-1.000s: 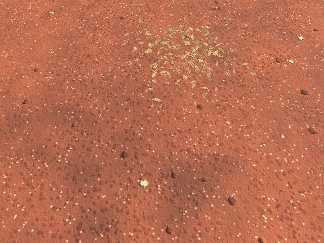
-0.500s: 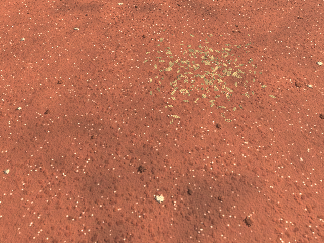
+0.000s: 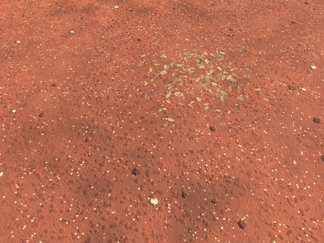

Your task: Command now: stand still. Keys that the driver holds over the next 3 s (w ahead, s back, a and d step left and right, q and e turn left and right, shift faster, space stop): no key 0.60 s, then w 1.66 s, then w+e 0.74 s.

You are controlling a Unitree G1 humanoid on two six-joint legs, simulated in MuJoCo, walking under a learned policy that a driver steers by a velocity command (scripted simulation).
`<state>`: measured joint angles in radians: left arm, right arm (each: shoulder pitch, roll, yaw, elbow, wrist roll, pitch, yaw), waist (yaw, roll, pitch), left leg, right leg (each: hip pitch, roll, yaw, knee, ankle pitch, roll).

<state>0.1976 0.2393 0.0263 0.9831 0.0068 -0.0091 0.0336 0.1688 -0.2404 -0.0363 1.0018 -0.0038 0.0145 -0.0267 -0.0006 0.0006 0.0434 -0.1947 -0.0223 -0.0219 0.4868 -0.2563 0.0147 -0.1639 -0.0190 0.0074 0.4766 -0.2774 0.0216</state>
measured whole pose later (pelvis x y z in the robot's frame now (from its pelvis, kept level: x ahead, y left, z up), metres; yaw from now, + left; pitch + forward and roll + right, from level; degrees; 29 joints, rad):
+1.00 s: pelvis +0.08 -0.04 +0.00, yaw -1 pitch +1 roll +1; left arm 0.45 0.20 0.02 1.10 -0.01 -0.11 -0.01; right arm 0.22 -0.26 -0.05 1.02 0.03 -0.09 0.00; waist 0.04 0.03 -0.02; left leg -0.49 0.03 0.01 1.07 -0.31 0.06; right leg -0.08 0.02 -0.03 0.38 -0.32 -0.05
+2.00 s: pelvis +0.65 -0.07 +0.00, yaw -1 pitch +1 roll +0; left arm 0.22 0.24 0.06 0.92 0.00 -0.11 -0.03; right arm 0.25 -0.27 -0.05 0.97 0.02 -0.09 0.00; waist 0.01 0.03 0.03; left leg -0.47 0.07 -0.02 1.16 -0.32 0.05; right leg -0.28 0.04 -0.07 0.40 -0.14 -0.07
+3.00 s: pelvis +1.19 -0.10 -0.02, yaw -22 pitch +1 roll +1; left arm 0.10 0.27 0.09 0.76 -0.02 -0.05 -0.04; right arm 0.27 -0.27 -0.07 0.94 0.02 -0.08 -0.01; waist -0.02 0.00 0.07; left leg -0.17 0.07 0.09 1.07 -0.51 -0.03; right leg -0.48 0.04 -0.07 0.65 -0.20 -0.12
